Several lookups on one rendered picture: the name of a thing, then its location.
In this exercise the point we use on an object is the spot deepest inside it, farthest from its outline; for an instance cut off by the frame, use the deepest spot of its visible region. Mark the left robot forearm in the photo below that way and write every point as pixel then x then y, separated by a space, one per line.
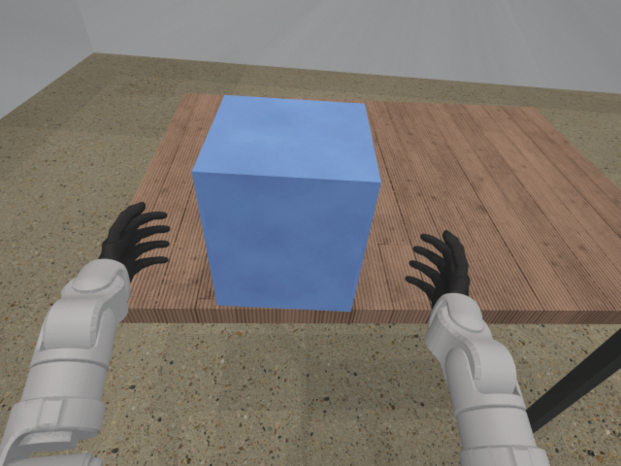
pixel 61 401

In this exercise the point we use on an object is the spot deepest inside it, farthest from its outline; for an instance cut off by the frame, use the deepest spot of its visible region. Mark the carton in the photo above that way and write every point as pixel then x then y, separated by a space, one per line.
pixel 287 191

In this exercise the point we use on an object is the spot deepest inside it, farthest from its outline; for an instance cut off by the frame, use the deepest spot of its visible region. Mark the right robot forearm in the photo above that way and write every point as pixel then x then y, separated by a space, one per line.
pixel 485 395

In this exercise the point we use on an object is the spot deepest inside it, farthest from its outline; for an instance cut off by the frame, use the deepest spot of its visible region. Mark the right robot hand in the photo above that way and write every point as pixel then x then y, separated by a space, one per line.
pixel 453 267

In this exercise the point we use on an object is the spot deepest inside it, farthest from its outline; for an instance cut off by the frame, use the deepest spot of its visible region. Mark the table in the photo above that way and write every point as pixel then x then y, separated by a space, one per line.
pixel 540 225

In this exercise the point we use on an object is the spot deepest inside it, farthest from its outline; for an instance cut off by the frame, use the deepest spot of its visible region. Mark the left robot hand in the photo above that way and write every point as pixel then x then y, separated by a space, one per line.
pixel 124 235

